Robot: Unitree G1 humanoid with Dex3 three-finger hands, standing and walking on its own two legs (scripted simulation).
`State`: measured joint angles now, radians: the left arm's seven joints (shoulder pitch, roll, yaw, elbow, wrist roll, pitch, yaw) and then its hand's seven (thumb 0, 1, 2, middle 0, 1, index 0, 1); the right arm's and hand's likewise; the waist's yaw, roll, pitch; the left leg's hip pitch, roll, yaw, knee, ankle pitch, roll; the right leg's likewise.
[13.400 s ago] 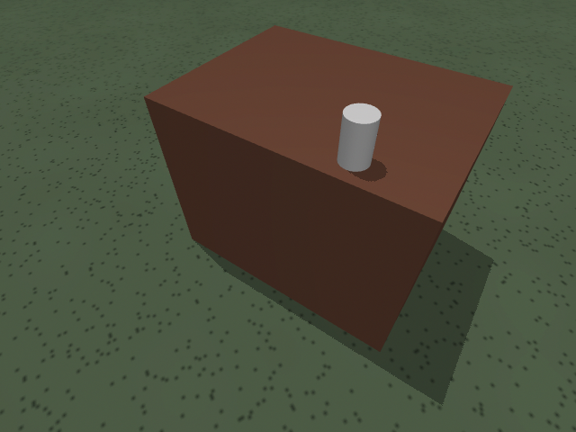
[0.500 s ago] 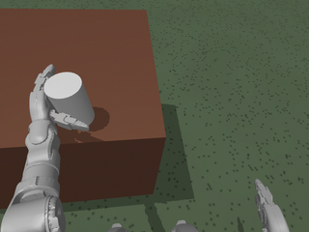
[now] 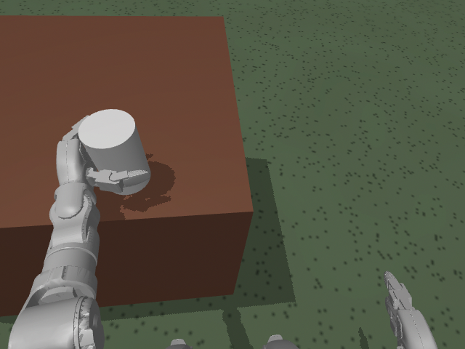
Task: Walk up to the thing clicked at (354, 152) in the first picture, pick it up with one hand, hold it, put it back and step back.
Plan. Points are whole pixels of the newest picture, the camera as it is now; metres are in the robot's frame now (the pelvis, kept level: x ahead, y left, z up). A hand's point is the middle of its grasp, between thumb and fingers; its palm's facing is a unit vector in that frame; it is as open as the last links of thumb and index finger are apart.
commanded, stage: close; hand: left
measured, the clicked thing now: (119, 154) +0.46 +0.19 +0.06
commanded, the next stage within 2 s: settle in 0.04 s
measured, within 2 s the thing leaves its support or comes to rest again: leaves its support in 0.32 s
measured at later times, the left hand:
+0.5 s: hand (103, 151) +0.44 +0.20 +0.10, palm faces +0.18 -0.98 -0.01, open 11.3 cm
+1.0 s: hand (94, 137) +0.43 +0.20 +0.13, palm faces +0.18 -0.98 +0.00, open 11.4 cm
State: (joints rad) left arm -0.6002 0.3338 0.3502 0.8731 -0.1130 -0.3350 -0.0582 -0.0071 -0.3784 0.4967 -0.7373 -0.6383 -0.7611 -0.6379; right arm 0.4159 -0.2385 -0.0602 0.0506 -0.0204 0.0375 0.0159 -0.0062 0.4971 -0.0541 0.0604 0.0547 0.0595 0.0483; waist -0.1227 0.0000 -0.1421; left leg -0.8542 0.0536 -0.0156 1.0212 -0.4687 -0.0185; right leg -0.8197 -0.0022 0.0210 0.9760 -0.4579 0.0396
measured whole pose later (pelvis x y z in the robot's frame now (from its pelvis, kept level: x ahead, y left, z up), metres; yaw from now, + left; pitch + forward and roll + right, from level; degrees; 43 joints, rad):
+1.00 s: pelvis +0.00 +0.00 +0.02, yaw +0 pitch +12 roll -1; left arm -0.59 0.34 0.31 0.76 -0.14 -0.17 -0.05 0.00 -0.56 1.11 -0.63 -0.96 -0.65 -0.97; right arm 0.35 -0.23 -0.09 0.23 0.02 0.05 -0.03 -0.01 0.51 -0.06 0.06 0.06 0.06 0.05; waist -0.07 0.00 -0.12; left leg -0.68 0.04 0.00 0.89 -0.41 -0.02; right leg -0.65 -0.02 0.03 0.86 -0.41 0.04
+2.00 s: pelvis +0.00 -0.01 +0.05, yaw +2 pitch +1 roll +0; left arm -0.38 0.25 0.25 0.13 -0.18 0.32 -0.01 0.00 -0.57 1.13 -0.64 -0.96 -0.65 -0.97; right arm 0.33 -0.23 -0.09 0.42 0.05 -0.06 -0.06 -0.01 0.52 -0.06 0.06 0.05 0.06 0.05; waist 0.00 0.05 -0.09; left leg -0.38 0.03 -0.01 0.68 -0.33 -0.03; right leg -0.36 -0.03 0.01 0.69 -0.35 0.03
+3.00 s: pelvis -0.01 -0.01 +0.06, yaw +2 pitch -2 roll +0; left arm -0.37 0.24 0.29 -0.12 -0.23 0.60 -0.02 0.00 -0.57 1.13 -0.64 -0.96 -0.65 -0.97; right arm 0.26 -0.24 -0.12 0.62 0.06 -0.21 -0.05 -0.01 0.50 -0.06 0.06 0.06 0.06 0.05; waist 0.02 0.07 -0.08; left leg -0.27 0.02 -0.02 0.58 -0.28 -0.02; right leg -0.25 -0.04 0.00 0.58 -0.30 0.03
